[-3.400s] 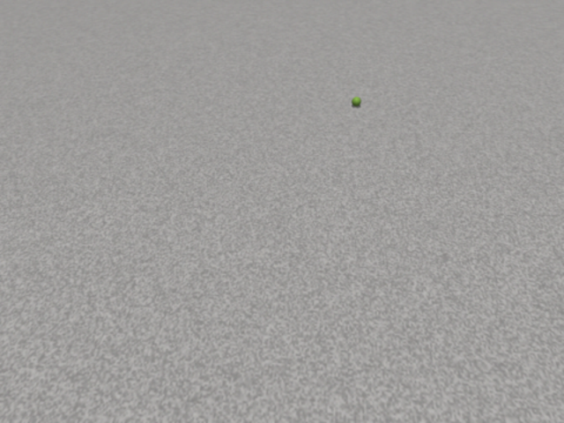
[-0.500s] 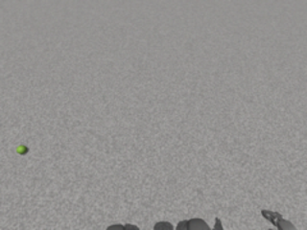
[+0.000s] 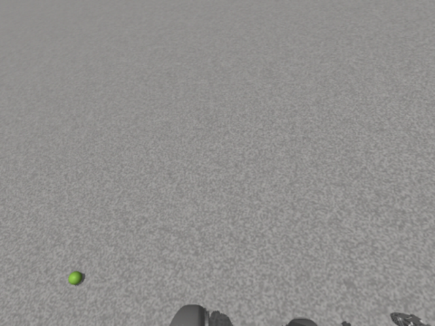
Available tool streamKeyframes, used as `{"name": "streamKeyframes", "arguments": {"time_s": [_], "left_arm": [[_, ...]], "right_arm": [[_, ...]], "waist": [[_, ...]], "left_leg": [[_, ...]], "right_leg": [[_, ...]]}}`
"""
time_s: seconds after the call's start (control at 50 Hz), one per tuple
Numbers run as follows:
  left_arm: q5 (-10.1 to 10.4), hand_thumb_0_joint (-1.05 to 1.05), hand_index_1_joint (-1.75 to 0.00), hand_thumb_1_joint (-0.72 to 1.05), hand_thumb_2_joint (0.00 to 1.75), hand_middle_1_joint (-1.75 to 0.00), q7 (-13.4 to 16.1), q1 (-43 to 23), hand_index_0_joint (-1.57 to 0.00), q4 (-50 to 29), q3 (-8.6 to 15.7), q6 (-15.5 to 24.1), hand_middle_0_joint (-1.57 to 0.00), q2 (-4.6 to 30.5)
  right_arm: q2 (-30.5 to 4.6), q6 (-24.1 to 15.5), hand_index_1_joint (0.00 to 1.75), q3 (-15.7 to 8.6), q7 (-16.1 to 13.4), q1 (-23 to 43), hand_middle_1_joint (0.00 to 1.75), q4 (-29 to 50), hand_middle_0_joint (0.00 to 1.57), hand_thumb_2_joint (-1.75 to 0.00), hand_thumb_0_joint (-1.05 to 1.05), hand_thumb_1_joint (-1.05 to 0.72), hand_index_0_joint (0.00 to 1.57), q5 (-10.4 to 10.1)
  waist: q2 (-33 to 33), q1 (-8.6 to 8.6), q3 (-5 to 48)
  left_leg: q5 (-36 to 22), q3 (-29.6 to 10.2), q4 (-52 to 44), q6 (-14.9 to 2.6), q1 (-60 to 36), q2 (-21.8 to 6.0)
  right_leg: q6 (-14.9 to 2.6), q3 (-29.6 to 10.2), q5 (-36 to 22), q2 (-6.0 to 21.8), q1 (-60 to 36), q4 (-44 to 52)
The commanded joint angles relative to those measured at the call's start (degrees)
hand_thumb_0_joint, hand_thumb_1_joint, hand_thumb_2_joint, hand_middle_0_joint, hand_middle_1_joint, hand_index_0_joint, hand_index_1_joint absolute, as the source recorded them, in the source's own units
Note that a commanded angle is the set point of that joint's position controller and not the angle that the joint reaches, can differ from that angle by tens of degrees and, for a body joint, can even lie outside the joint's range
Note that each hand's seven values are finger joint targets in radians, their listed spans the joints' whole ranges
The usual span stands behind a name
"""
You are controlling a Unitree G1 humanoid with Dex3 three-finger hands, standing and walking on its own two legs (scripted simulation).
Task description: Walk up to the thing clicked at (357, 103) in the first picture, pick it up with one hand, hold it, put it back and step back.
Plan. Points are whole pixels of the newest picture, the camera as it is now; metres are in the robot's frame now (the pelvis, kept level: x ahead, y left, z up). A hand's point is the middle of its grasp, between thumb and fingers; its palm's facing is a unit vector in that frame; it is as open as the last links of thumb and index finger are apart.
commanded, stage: walk up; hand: left
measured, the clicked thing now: (75, 277) +0.46 +0.83 -0.71
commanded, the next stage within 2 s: none
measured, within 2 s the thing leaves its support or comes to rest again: neither
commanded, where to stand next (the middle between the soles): +0.03 +0.78 m, yaw -22 degrees
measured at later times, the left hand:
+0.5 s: hand out of the picture +0.16 +0.48 -0.13, palm faces -0.23 -0.83 -0.51, open 7.4 cm
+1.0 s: hand out of the picture +0.12 +0.79 -0.13, palm faces -0.18 -0.77 -0.62, open 7.4 cm
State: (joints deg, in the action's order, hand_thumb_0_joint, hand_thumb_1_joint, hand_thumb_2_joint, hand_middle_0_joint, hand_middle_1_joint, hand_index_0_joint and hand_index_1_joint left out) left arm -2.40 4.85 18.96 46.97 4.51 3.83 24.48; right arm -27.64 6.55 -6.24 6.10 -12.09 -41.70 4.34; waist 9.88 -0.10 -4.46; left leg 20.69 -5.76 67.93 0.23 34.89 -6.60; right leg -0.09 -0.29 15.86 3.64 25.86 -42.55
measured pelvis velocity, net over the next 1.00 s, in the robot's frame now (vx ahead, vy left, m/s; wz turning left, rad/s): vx -0.02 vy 0.47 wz -0.20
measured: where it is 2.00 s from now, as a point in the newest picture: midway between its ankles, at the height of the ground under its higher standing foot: outside the picture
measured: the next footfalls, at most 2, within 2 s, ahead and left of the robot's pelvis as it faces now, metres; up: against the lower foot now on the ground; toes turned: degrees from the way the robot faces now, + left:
left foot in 0.14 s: +0.07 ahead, +0.25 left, +0.00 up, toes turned -1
right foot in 0.48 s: +0.11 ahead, +0.13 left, +0.00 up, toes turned -13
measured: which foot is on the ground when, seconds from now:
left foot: up 0.00-0.12, down 0.14-0.48, up 0.50-0.82, down 0.84-1.00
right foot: down 0.00-0.16, up 0.18-0.46, down 0.48-0.88, up 0.90-1.00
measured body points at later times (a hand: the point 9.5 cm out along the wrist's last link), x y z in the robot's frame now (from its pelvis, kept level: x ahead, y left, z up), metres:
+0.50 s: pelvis +0.02 +0.23 -0.01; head +0.08 +0.18 +0.44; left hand +0.17 +0.52 -0.10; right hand +0.03 -0.11 -0.13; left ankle +0.03 +0.26 -0.70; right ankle +0.07 +0.14 -0.71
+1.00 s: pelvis -0.02 +0.47 -0.02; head +0.03 +0.45 +0.43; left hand +0.13 +0.83 -0.10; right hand +0.00 +0.13 -0.13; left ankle +0.04 +0.59 -0.71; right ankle +0.02 +0.29 -0.64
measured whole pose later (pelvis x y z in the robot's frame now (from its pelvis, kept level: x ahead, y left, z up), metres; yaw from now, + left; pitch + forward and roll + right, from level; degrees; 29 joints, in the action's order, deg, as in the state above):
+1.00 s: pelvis -0.02 +0.47 -0.02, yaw -12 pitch -2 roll -2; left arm -0.5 6.8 15.4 50.5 5.4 1.0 29.1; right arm -24.2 5.9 -5.3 3.6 -14.5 -39.9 4.2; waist 3.7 -2.3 -8.3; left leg 26.7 -1.4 55.6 0.4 27.0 -3.6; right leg -2.9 -4.9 28.5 -0.8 39.2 -72.6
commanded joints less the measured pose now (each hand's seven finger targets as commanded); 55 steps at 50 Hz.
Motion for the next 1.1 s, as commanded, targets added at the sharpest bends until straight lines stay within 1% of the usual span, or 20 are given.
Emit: {"name": "streamKeyframes", "arguments": {"time_s": [0.0,0.06,0.12,0.14,0.18,0.24,0.36,0.44,0.46,0.48,0.52,0.58,0.64,0.76,0.82,0.84,0.86,0.9,0.96,1.08], "left_arm": [[-0.7,0.00,-0.30,0.90,0.90,-0.30,1.6,0.9,-0.20,-4.3,7.3,1.2,-0.20,23.0],[-0.8,0.00,-0.30,0.90,0.90,-0.30,1.8,-0.4,-0.20,-4.9,7.0,1.1,-0.20,23.7],[0.2,0.00,-0.30,0.90,0.90,-0.30,2.0,-3.7,-0.20,-5.5,4.1,0.3,-0.20,16.2],[0.9,0.00,-0.30,0.90,0.90,-0.30,2.5,-1.2,-0.20,-5.6,1.8,0.0,-0.20,9.2],[1.3,0.00,-0.30,0.90,0.90,-0.30,4.5,-2.9,-0.20,-4.7,1.6,0.3,-0.20,14.4],[3.6,0.00,-0.30,0.90,0.90,-0.30,3.1,2.3,-0.20,0.5,3.1,0.1,-0.20,16.8],[4.0,0.00,-0.30,0.90,0.90,-0.30,2.2,4.3,-0.20,-1.5,1.7,-0.6,-0.20,12.5],[2.6,0.00,-0.30,0.90,0.90,-0.30,3.4,16.4,-0.20,0.7,3.5,0.1,-0.20,15.2],[1.5,0.00,-0.30,0.90,0.90,-0.30,3.8,16.9,-0.20,0.1,4.8,0.0,-0.20,18.4],[1.0,0.00,-0.30,0.90,0.90,-0.30,4.0,12.7,-0.20,-3.2,4.8,-0.2,-0.20,18.7],[2.0,0.00,-0.30,0.90,0.90,-0.30,4.7,2.3,-0.20,-6.3,4.9,0.2,-0.20,19.3],[1.9,0.00,-0.30,0.90,0.90,-0.30,3.7,0.7,-0.20,-6.2,3.7,1.0,-0.20,16.6],[0.7,0.00,-0.30,0.90,0.90,-0.30,2.6,-2.0,-0.20,-6.0,4.9,0.9,-0.20,18.4],[-1.0,0.00,-0.30,0.90,0.90,-0.30,1.6,0.0,-0.20,-5.2,6.6,0.1,-0.20,22.9],[-0.3,0.00,-0.30,0.90,0.90,-0.30,1.6,-3.4,-0.20,-5.3,5.4,-0.6,-0.20,20.6],[0.1,0.00,-0.30,0.90,0.90,-0.30,2.1,-3.0,-0.20,-4.8,4.1,-1.0,-0.20,16.0],[1.0,0.00,-0.30,0.90,0.90,-0.30,2.8,-2.5,-0.20,-5.7,2.4,-1.1,-0.20,10.2],[0.8,0.00,-0.30,0.90,0.90,-0.30,4.1,-6.4,-0.20,-4.4,2.7,-0.4,-0.20,15.4],[3.4,0.00,-0.30,0.90,0.90,-0.30,2.6,2.6,-0.20,1.0,3.8,-0.7,-0.20,16.0],[3.7,0.00,-0.30,0.90,0.90,-0.30,2.1,6.6,-0.20,0.1,2.5,0.2,-0.20,11.7]], "right_arm": [[-9.8,-0.8,0.30,-3.8,0.3,-0.3,0.30,5.5,0.20,-0.90,0.00,-0.90,0.20,0.2],[-10.7,-1.7,0.30,-4.6,0.3,-1.2,0.30,5.9,0.20,-0.90,0.00,-0.90,0.20,0.0],[-11.8,-3.5,0.30,-6.2,-1.3,-15.7,0.30,2.0,0.20,-0.90,0.00,-0.90,0.20,1.5],[-17.1,-4.1,0.30,-6.8,-2.2,-13.6,0.30,3.4,0.20,-0.90,0.00,-0.90,0.20,2.4],[-21.2,-4.5,0.30,-7.1,-3.3,-4.4,0.30,6.0,0.20,-0.90,0.00,-0.90,0.20,0.1],[-10.7,-4.6,0.30,-4.6,-4.2,-1.2,0.30,8.2,0.20,-0.90,0.00,-0.90,0.20,0.8],[-8.4,-3.7,0.30,-4.0,-4.4,-4.3,0.30,10.6,0.20,-0.90,0.00,-0.90,0.20,0.9],[-5.8,-2.9,0.30,-2.7,-3.7,1.9,0.30,14.4,0.20,-0.90,0.00,-0.90,0.20,-0.4],[-3.6,-3.0,0.30,-2.1,-3.5,-1.3,0.30,14.3,0.20,-0.90,0.00,-0.90,0.20,-1.0],[-5.4,-2.3,0.30,-2.3,-3.7,-8.4,0.30,12.7,0.20,-0.90,0.00,-0.90,0.20,-0.7],[-10.8,-1.1,0.30,-4.4,-5.0,-6.8,0.30,12.0,0.20,-0.90,0.00,-0.90,0.20,0.3],[-10.7,-1.4,0.30,-4.6,-3.5,-2.6,0.30,10.5,0.20,-0.90,0.00,-0.90,0.20,-0.4],[-9.0,-0.7,0.30,-4.0,-1.8,-5.1,0.30,9.5,0.20,-0.90,0.00,-0.90,0.20,-0.2],[-9.0,-0.5,0.30,-4.0,-1.0,-1.4,0.30,9.6,0.20,-0.90,0.00,-0.90,0.20,-0.8],[-9.8,-1.5,0.30,-5.4,-1.4,-12.3,0.30,5.2,0.20,-0.90,0.00,-0.90,0.20,-0.4],[-11.5,-2.1,0.30,-6.1,-1.9,-16.5,0.30,4.1,0.20,-0.90,0.00,-0.90,0.20,0.7],[-17.7,-2.5,0.30,-6.5,-2.6,-13.3,0.30,6.1,0.20,-0.90,0.00,-0.90,0.20,1.2],[-20.9,-2.8,0.30,-6.3,-3.6,0.0,0.30,8.3,0.20,-0.90,0.00,-0.90,0.20,-0.8],[-11.0,-2.9,0.30,-3.8,-4.3,4.8,0.30,9.9,0.20,-0.90,0.00,-0.90,0.20,0.2],[-8.4,-2.4,0.30,-2.7,-3.9,-0.3,0.30,10.4,0.20,-0.90,0.00,-0.90,0.20,0.3]], "waist": [[-22.4,-0.10,2.3],[-21.5,-0.77,4.6],[-6.2,-10.29,8.5],[13.9,-8.60,4.8],[12.8,-5.76,4.3],[1.3,-3.33,3.3],[4.1,-4.60,7.6],[-6.3,4.74,9.9],[-17.0,4.97,10.9],[-13.6,1.26,15.0],[-9.4,-0.67,9.4],[-8.1,-1.23,2.6],[-15.3,-2.31,1.6],[-24.0,0.94,3.1],[-17.7,-4.96,8.0],[-6.9,-8.30,7.4],[11.1,-6.87,3.5],[11.0,-5.01,-0.8],[0.7,-1.10,-1.6],[6.8,-1.18,6.0]], "left_leg": [[3.0,3.1,-5.3,0.12,-1.8,-0.1],[7.8,3.8,-12.9,-1.33,-8.3,0.3],[4.9,2.4,-37.0,-2.19,-26.3,4.1],[-1.6,-16.4,-44.8,-3.03,-25.8,-8.0],[-6.4,-30.3,-47.8,-13.20,-19.0,-15.7],[-32.5,-7.0,-35.4,-8.09,-23.8,-5.2],[-40.5,-1.2,-32.9,-9.54,-30.5,-5.2],[-33.2,7.2,-16.1,-1.26,-10.8,2.0],[0.0,5.6,-5.7,2.07,6.7,5.5],[14.2,-0.8,5.2,3.96,9.4,4.0],[13.3,-6.3,18.2,3.47,9.7,1.3],[4.6,-4.1,15.4,0.40,1.4,3.5],[1.2,-1.4,10.9,-0.16,-0.8,3.0],[8.8,5.7,-10.4,-0.81,-6.7,1.6],[6.4,8.5,-26.4,-1.88,-22.1,5.1],[8.0,2.3,-34.8,-3.52,-24.3,3.8],[3.2,-21.1,-42.2,-7.21,-19.3,-10.2],[11.0,-31.9,-49.9,-19.03,-4.2,-17.0],[-0.4,-9.8,-39.6,-11.51,-7.3,-5.0],[-30.7,-5.3,-29.7,-14.50,-19.1,-5.4]], "right_leg": [[-11.34,-14.2,17.3,9.4,3.0,17.5],[-12.10,-15.6,11.8,11.2,4.9,13.8],[-5.14,-6.6,3.9,1.2,14.3,-13.6],[-2.08,0.7,23.5,-10.7,28.0,-27.9],[-4.04,-5.2,20.1,-5.4,25.0,-32.3],[-2.32,-3.9,10.9,-4.7,20.9,-29.6],[-1.41,3.1,6.4,-3.4,10.0,-9.1],[-5.11,1.5,-14.1,-1.1,-21.5,15.9],[-10.10,-16.3,-19.5,9.6,-33.8,13.8],[-16.69,-32.0,-11.5,22.8,-33.4,14.7],[-23.95,-39.2,-6.9,29.9,-18.8,19.4],[-15.38,-19.9,-0.7,15.9,-2.1,17.6],[-12.15,-12.0,7.8,10.2,2.2,16.2],[-10.74,-10.7,12.3,8.5,2.9,13.3],[-7.03,-6.8,8.4,5.8,9.4,1.0],[-4.71,-2.6,9.7,-0.7,15.1,-13.7],[-1.39,2.5,23.6,-10.8,27.0,-29.1],[-3.53,-2.8,19.4,-5.3,19.1,-36.0],[-2.69,-2.3,10.4,-6.0,15.1,-33.8],[-2.03,2.8,9.5,-3.1,1.2,-5.3]]}}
